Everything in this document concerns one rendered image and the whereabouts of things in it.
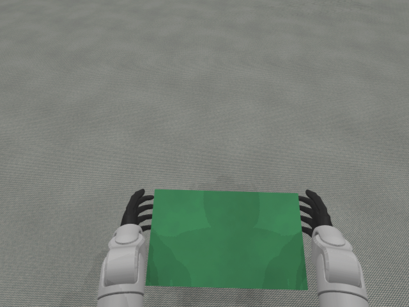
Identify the robot right hand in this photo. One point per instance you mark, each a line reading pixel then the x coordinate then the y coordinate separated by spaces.
pixel 318 212

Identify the carton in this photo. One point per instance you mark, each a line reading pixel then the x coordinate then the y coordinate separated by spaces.
pixel 226 239

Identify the right robot forearm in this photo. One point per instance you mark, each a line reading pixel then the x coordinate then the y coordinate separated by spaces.
pixel 339 275

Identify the left robot forearm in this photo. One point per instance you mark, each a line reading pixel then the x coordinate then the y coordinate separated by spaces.
pixel 122 273

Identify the robot left hand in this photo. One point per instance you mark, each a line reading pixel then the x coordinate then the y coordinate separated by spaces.
pixel 133 210

